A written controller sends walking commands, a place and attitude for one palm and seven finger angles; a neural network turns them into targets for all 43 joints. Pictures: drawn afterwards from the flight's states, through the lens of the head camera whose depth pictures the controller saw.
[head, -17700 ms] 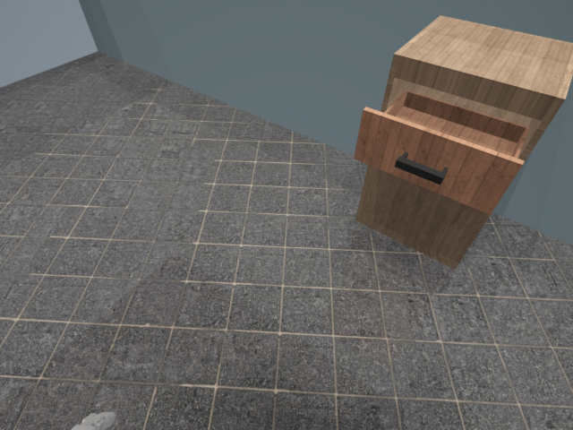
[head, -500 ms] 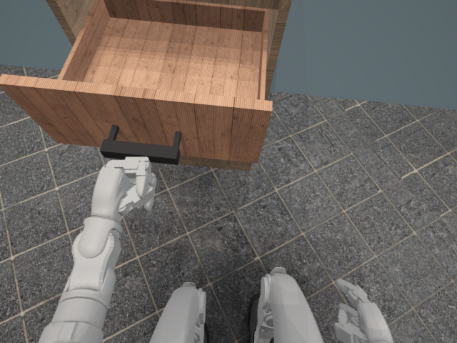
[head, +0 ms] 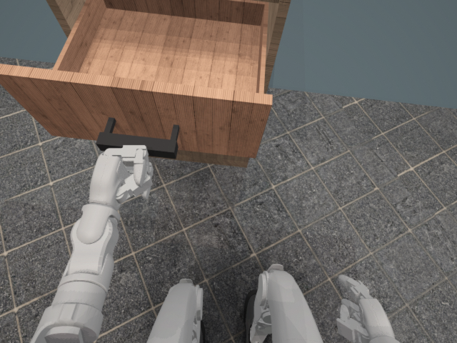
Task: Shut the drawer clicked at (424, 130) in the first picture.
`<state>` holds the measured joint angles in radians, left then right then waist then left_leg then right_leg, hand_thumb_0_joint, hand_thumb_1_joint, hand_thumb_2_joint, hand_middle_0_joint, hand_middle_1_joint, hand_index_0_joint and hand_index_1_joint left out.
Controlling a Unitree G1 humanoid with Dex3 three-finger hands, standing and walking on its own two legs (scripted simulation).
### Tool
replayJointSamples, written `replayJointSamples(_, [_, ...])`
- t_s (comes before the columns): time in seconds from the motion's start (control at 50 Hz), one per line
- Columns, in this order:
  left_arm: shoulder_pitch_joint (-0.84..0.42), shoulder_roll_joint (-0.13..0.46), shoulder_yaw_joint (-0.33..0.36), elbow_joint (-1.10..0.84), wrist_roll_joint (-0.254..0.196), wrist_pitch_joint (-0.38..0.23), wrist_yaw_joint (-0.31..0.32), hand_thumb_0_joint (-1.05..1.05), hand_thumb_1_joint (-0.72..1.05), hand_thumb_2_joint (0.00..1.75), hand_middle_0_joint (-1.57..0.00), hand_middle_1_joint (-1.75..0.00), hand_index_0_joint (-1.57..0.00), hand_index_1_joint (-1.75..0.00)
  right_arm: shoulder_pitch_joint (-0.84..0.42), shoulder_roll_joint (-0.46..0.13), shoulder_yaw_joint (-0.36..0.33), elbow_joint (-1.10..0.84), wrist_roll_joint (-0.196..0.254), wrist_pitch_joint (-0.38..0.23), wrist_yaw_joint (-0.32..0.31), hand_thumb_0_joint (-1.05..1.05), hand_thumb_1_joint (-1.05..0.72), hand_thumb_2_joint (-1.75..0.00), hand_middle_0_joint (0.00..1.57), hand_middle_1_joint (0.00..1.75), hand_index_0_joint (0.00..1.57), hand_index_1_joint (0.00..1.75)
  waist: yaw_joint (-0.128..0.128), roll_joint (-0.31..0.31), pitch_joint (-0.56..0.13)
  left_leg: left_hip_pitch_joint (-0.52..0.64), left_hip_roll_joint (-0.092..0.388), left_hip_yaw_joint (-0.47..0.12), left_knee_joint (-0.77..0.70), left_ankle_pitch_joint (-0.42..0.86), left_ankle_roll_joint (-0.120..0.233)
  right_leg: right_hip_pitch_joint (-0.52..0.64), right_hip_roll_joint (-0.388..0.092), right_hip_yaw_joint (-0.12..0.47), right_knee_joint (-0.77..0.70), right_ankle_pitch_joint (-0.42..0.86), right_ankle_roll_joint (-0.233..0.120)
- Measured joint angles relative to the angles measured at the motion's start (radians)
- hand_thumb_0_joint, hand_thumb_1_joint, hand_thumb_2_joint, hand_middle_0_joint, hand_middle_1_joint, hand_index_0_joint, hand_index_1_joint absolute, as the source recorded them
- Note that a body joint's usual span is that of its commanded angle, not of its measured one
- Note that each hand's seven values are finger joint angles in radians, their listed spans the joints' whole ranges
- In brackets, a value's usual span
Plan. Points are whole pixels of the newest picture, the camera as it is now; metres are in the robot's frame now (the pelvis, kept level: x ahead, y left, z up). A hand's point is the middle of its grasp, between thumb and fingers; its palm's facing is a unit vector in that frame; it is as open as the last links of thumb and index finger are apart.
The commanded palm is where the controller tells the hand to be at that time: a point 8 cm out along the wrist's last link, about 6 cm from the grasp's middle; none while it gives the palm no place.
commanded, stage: push the drawer shut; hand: left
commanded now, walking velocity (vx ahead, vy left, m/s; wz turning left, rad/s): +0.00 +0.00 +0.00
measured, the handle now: (141, 135) +0.46 +0.16 +0.01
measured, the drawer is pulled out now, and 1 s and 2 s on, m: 0.23 0.11 0.00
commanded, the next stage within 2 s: none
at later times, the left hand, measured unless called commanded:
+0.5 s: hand (153, 153) +0.43 +0.14 +0.00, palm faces -0.10 -0.99 -0.06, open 3.2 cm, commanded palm +0.43 +0.18 +0.01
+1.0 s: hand (161, 118) +0.50 +0.13 +0.00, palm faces -0.10 -0.99 -0.05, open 3.2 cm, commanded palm +0.50 +0.17 +0.01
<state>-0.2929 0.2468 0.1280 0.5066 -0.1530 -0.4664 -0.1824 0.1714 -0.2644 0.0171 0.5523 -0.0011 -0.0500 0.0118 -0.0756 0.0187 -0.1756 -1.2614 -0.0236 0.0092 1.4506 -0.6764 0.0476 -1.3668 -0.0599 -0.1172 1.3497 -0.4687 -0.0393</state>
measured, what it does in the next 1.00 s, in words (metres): stands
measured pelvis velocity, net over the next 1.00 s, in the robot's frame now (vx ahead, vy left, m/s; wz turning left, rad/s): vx -0.02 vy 0.00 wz -0.02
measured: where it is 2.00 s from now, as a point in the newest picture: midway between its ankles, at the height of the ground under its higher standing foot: outside the picture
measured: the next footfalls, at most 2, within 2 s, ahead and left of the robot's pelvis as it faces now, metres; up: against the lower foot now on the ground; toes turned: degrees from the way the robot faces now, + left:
none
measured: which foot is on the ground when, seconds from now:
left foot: down 0.00-1.00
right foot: down 0.00-1.00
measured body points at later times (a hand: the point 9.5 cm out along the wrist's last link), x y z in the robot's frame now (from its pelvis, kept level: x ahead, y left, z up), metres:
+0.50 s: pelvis -0.02 +0.00 -0.01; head +0.13 +0.02 +0.42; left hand +0.43 +0.19 +0.01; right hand +0.08 -0.26 -0.12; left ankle +0.00 +0.09 -0.59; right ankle +0.08 -0.11 -0.59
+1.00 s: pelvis -0.02 +0.00 -0.02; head +0.16 +0.03 +0.39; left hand +0.50 +0.18 +0.01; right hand +0.02 -0.26 -0.13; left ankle +0.00 +0.09 -0.59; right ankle +0.08 -0.11 -0.59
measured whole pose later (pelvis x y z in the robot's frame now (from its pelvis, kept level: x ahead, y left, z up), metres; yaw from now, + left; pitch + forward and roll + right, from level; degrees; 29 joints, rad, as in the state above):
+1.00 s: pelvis -0.02 +0.00 -0.02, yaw -1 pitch +31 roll -3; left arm -0.92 0.42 0.29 1.13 -0.05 -0.53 -0.17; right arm 0.28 -0.27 0.06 0.63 -0.05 0.01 0.03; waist -0.20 0.03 -0.15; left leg -1.41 -0.01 0.00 1.50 -0.65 0.06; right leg -1.49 -0.05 -0.13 1.36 -0.42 -0.04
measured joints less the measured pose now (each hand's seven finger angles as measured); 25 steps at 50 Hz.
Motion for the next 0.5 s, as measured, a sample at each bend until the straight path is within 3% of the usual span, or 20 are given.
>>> replayJointSamples(0.2, [-0.103, 0.016, 0.011, 0.110, 0.012, -0.019, 0.004, -0.02, 0.80, 0.94, -1.40, -1.60, -1.40, -1.60, 0.018, 0.004, 0.012, 0.042, -0.004, -0.010, -0.010, 0.00, -0.90, -0.90, 0.21, 0.30, 0.21, 0.30, -0.005, 0.001, 0.007, -0.026, -0.006, -0.010, 0.011, 0.016, 0.000, -0.016, -0.008, -0.010, 0.002, 0.014, -0.002])
replayJointSamples(0.5, [-0.326, 0.057, 0.053, 0.349, 0.043, -0.033, 0.029, 0.04, 0.82, 0.97, -1.40, -1.60, -1.40, -1.60, 0.055, -0.006, 0.018, 0.078, -0.014, -0.019, -0.010, 0.00, -0.90, -0.90, 0.21, 0.30, 0.21, 0.30, -0.054, 0.006, 0.009, -0.065, -0.006, -0.007, 0.017, 0.043, 0.004, -0.048, -0.009, -0.008, -0.005, 0.048, -0.001])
